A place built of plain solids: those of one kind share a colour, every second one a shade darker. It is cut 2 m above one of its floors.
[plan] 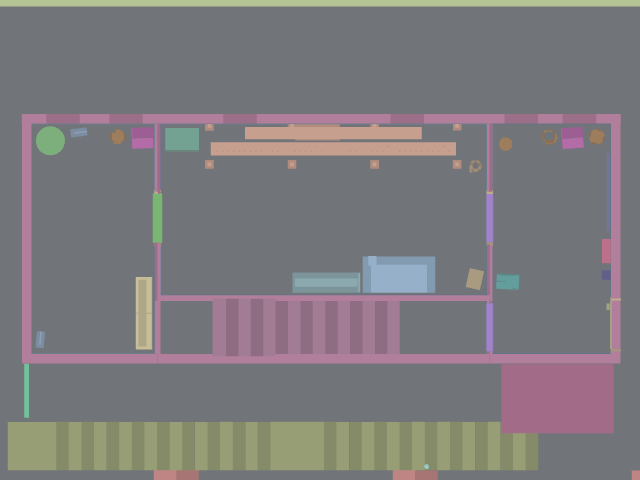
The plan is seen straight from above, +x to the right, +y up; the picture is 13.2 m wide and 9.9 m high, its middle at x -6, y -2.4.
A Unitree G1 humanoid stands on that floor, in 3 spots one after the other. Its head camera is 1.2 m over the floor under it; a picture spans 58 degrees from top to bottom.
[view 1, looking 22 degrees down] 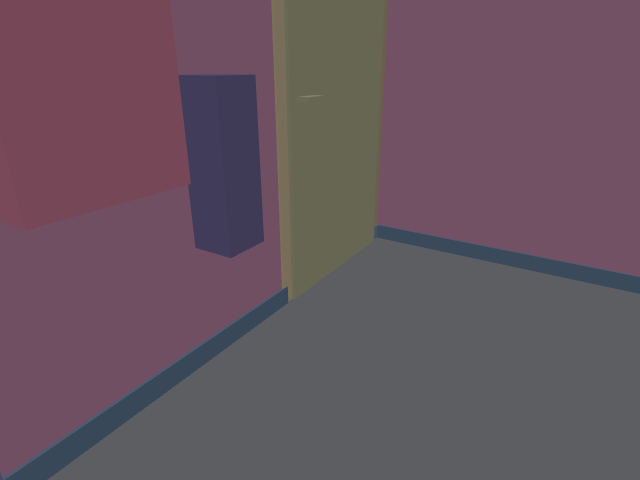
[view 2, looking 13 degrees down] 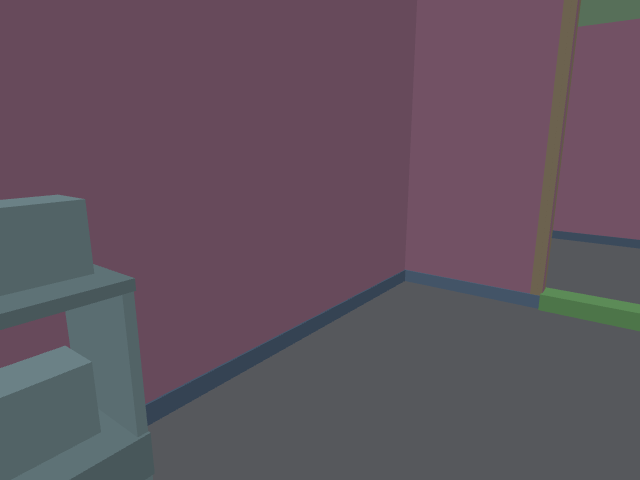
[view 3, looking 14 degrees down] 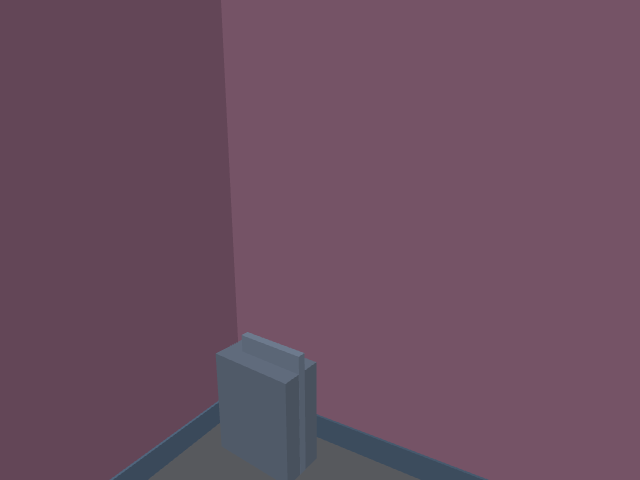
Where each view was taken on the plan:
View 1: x -1.25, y -1.95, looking -58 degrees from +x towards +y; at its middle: door_leaf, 2.50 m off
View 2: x -5.95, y -1.95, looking -143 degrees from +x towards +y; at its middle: wall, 2.71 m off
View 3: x -10.65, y -3.55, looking -149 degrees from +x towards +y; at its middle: wall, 1.57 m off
